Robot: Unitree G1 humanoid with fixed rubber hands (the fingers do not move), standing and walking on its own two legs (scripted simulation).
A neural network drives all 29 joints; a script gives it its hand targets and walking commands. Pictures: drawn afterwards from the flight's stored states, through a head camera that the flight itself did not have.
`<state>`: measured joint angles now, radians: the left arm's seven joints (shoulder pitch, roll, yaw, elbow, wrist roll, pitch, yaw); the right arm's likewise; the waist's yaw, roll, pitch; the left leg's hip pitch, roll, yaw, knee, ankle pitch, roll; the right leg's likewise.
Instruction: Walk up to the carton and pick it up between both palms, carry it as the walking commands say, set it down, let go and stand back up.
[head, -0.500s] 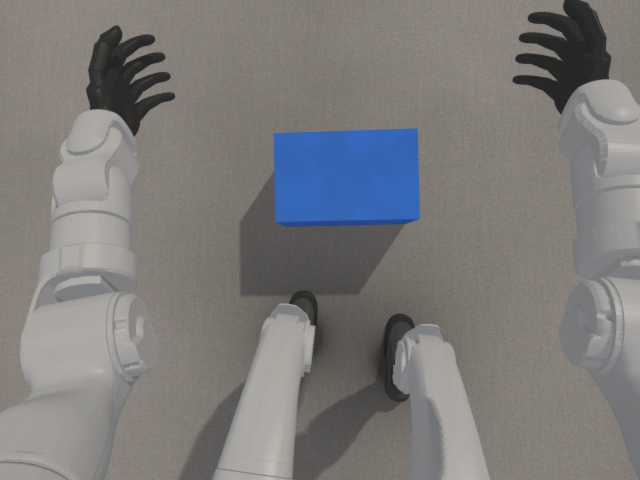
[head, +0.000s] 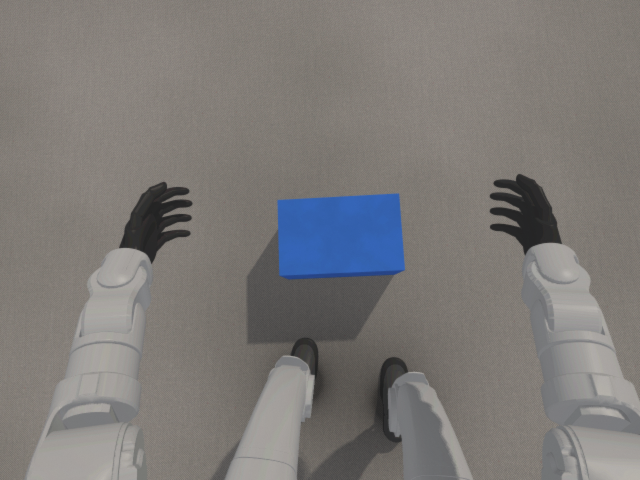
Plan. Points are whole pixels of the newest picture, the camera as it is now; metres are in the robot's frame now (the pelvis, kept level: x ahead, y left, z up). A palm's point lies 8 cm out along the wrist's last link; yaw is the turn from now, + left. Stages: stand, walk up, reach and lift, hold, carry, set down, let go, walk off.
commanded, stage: let go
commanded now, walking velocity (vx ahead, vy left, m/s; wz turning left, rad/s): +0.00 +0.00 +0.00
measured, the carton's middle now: (339, 239) +0.45 +0.04 -0.62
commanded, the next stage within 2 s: stand in 0.96 s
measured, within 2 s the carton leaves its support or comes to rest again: neither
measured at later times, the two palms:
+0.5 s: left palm (127, 391) +0.20 +0.22 +0.00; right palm out of the picture +0.23 -0.24 -0.01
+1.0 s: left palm (113, 381) +0.21 +0.23 +0.00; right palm out of the picture +0.22 -0.25 +0.00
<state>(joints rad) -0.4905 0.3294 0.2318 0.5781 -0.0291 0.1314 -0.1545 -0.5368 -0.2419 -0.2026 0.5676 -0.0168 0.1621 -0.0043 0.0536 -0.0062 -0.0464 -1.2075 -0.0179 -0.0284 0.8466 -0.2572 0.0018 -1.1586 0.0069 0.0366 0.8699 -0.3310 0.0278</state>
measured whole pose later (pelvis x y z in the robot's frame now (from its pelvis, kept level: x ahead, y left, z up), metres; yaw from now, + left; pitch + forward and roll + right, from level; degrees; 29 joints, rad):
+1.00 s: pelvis +0.05 -0.01 +0.07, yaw +0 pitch -3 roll +0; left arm 0.22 0.24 0.04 0.44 0.02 0.18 -0.02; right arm 0.20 -0.23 -0.02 0.51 -0.02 0.09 0.03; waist 0.01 -0.02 0.06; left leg -0.14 -0.01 -0.03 0.47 -0.26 -0.01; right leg -0.09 0.00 0.03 0.47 -0.32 0.01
